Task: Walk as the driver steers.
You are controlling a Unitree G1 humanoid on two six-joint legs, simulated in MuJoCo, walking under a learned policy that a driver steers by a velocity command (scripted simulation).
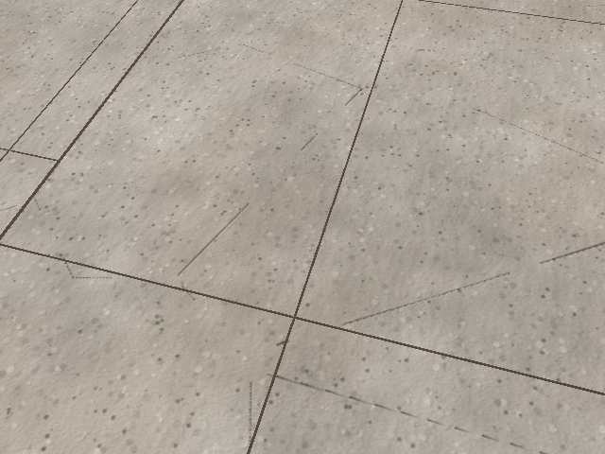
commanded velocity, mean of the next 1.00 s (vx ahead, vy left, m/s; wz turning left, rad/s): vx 0.00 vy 0.00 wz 0.06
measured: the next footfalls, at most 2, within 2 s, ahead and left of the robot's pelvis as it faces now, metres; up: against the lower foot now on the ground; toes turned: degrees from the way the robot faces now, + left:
left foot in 0.06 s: +0.03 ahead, +0.14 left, +0.00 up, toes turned +0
right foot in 0.32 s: +0.03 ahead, -0.12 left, +0.00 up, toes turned +1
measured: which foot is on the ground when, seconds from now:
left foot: up 0.00-0.04, down 0.06-1.00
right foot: down 0.00-0.06, up 0.08-0.30, down 0.32-1.00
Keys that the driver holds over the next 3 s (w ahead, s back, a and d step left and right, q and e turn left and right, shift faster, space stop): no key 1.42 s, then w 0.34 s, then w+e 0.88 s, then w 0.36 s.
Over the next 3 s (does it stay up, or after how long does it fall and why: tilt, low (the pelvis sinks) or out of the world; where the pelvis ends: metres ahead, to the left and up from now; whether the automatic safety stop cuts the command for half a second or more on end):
stays up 0.72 -0.13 0.00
